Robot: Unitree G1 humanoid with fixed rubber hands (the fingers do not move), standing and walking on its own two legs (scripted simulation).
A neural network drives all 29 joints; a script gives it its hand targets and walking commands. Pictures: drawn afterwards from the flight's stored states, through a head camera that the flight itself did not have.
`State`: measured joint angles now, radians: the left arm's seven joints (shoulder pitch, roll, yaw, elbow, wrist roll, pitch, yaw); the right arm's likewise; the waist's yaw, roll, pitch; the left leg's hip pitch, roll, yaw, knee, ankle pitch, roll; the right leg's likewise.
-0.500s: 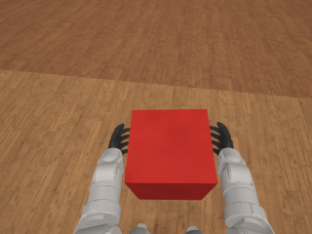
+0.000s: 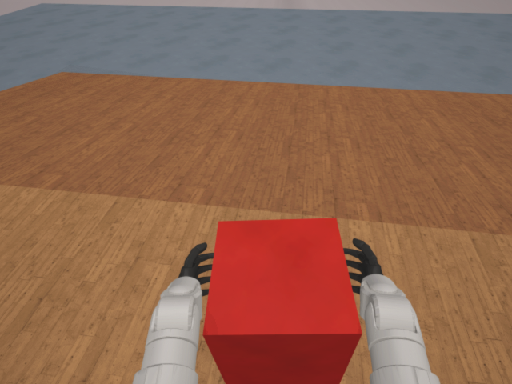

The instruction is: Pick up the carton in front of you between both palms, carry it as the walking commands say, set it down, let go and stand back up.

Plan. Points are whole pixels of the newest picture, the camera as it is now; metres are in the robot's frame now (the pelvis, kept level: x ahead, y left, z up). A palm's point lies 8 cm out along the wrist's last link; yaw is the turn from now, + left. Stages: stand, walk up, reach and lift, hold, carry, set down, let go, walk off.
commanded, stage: reach and lift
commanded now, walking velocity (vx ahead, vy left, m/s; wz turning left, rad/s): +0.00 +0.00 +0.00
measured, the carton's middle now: (279, 305) +0.30 +0.00 -0.05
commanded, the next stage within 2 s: hold in 0.84 s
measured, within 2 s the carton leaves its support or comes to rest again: neither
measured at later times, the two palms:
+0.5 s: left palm (188, 279) +0.30 +0.15 +0.03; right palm (370, 277) +0.30 -0.15 +0.04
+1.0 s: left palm (188, 274) +0.29 +0.15 +0.05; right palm (375, 270) +0.30 -0.15 +0.06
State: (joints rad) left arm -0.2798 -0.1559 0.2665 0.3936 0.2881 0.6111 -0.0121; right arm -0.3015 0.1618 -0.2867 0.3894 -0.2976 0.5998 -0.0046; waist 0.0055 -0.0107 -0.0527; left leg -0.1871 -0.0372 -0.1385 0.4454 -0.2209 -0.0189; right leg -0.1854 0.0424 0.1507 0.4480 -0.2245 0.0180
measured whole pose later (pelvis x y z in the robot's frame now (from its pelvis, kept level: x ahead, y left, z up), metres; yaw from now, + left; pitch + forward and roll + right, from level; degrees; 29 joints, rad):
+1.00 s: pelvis +0.01 +0.00 +0.01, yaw +0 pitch -6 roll +0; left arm -0.22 -0.14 0.18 0.21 0.24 0.74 0.00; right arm -0.25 0.15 -0.21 0.19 -0.27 0.74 -0.01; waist 0.00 -0.02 0.00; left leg -0.04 -0.03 -0.14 0.34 -0.19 -0.01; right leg -0.03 0.03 0.14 0.34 -0.20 0.01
